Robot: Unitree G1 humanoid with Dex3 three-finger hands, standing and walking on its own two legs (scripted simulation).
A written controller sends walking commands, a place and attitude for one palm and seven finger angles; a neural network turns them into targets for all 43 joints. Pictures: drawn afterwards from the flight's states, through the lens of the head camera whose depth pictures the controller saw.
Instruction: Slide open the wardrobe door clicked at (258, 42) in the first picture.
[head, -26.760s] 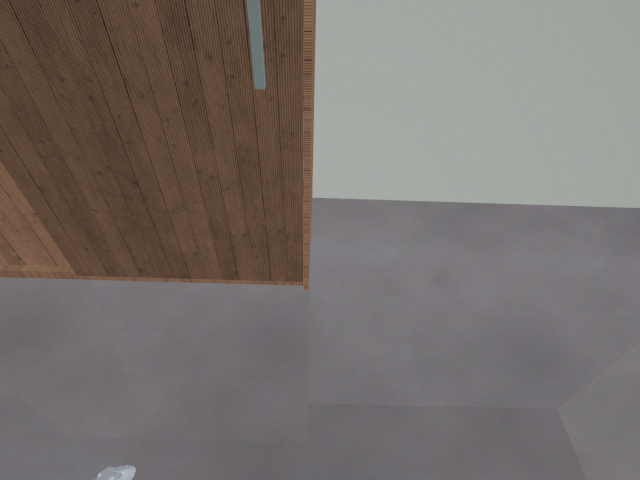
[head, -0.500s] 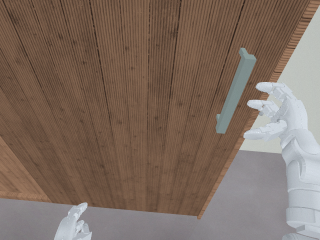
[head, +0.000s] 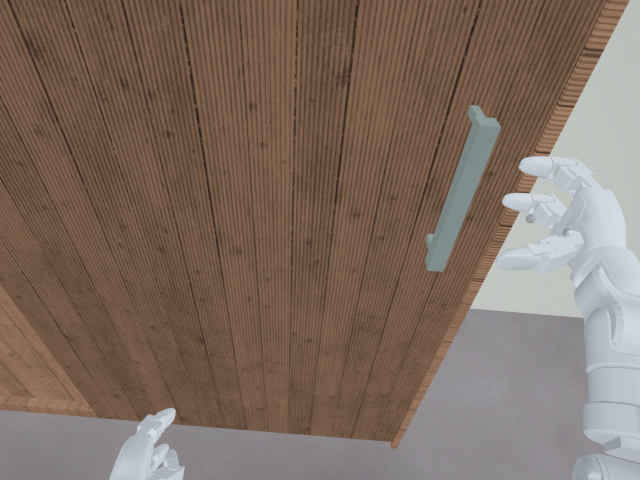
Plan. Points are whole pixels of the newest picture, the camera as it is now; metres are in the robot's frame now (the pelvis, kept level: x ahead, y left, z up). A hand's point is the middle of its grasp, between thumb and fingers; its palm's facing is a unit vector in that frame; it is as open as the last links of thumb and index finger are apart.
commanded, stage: move the hooked fingers beside the handle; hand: right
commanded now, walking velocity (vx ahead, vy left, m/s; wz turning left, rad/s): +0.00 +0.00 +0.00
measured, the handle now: (453, 194) +0.44 -0.14 +0.19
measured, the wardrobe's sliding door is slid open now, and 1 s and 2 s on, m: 0.00 0.00 0.00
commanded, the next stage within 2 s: feel for the door with the fingertips in 0.80 s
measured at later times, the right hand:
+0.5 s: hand (515, 241) +0.37 -0.21 +0.17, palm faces +0.03 +1.00 -0.01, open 14.0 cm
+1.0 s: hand (533, 223) +0.36 -0.21 +0.21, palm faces +0.05 +1.00 -0.01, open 14.0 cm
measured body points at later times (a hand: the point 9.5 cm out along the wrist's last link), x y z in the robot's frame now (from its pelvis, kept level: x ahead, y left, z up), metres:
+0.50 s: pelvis +0.00 +0.00 +0.00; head -0.02 +0.02 +0.45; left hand +0.14 +0.25 -0.09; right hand +0.36 -0.26 +0.17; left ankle -0.05 +0.10 -0.74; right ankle +0.05 -0.12 -0.74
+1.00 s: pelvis +0.00 -0.01 +0.00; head -0.03 +0.00 +0.45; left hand +0.17 +0.23 -0.08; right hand +0.35 -0.26 +0.22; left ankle -0.05 +0.10 -0.74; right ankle +0.05 -0.12 -0.74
